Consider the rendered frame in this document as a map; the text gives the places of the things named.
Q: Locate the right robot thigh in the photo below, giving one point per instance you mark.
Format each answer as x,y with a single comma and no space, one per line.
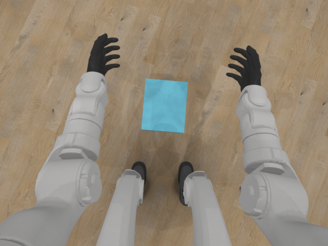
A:
209,228

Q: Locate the right robot upper arm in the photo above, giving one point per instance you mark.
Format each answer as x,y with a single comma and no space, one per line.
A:
279,205

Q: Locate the right robot hand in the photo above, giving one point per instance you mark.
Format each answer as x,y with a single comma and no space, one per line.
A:
250,74

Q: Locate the carton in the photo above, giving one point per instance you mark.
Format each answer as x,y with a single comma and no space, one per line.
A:
164,106

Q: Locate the robot left forearm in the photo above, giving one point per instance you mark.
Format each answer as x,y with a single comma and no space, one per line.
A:
80,138

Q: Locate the left robot hand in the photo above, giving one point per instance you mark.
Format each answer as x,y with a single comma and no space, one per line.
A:
97,60

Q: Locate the robot right forearm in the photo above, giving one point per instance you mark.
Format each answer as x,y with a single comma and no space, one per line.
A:
260,139

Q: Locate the left robot upper arm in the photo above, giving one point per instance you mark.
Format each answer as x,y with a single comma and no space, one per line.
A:
64,190

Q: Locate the left robot foot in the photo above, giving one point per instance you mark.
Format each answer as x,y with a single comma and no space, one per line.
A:
140,168

